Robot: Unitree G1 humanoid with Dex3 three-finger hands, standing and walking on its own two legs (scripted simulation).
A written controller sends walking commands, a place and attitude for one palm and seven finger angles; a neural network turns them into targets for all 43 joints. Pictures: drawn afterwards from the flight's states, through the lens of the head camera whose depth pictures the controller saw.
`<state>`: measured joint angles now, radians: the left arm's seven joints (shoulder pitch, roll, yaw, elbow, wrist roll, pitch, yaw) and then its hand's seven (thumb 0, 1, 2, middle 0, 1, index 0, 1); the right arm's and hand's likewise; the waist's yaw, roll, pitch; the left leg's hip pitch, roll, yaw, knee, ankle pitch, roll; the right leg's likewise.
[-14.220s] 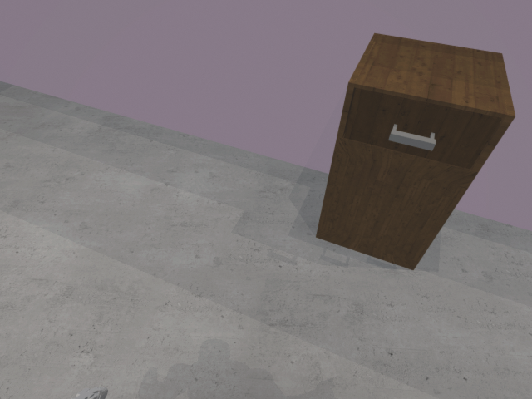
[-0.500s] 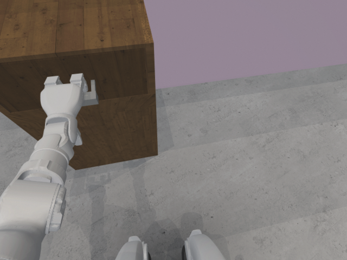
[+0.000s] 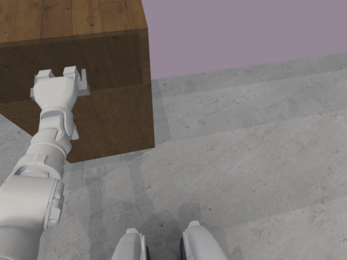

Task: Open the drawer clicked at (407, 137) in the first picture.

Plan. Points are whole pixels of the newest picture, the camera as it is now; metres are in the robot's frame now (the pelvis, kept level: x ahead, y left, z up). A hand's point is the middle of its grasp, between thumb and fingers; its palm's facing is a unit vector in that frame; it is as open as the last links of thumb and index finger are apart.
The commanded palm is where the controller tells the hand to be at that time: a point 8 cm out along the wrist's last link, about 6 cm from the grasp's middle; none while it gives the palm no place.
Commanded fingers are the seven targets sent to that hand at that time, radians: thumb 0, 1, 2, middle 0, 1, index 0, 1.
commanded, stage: lower the fingers behind the handle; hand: left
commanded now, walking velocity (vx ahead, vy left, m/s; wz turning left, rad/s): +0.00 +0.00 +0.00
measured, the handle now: (61, 83) +0.55 +0.23 +0.00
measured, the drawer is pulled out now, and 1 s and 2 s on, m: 0.00 0.00 0.09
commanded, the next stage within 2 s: close the thumb around the handle in 0.22 s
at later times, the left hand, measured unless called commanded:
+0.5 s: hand (66, 105) +0.50 +0.23 -0.03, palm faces -0.05 -0.01 -1.00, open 13.0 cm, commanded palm +0.48 +0.21 +0.03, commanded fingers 0.00 0.06 0.54 -0.34 -1.26 -0.34 -1.26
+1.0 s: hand (66, 103) +0.50 +0.23 -0.03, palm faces -0.06 -0.02 -1.00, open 5.6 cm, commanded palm +0.48 +0.22 +0.03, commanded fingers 0.00 0.90 0.90 -0.40 -1.35 -0.40 -1.35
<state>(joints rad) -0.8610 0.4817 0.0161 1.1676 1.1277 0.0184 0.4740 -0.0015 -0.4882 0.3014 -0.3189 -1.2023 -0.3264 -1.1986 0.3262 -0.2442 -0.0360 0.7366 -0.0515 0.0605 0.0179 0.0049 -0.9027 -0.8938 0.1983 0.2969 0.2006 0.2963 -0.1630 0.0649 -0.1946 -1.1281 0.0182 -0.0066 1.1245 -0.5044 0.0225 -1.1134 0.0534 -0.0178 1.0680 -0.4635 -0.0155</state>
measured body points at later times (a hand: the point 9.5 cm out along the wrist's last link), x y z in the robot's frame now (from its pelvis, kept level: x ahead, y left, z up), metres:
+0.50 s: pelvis +0.00 +0.00 +0.00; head +0.15 +0.01 +0.43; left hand +0.50 +0.22 +0.03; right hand +0.00 -0.27 -0.12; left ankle +0.00 +0.10 -0.65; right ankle +0.01 -0.11 -0.65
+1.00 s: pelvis +0.00 +0.01 +0.00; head +0.15 +0.02 +0.42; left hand +0.50 +0.23 +0.03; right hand +0.00 -0.26 -0.12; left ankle +0.00 +0.10 -0.65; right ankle +0.01 -0.11 -0.65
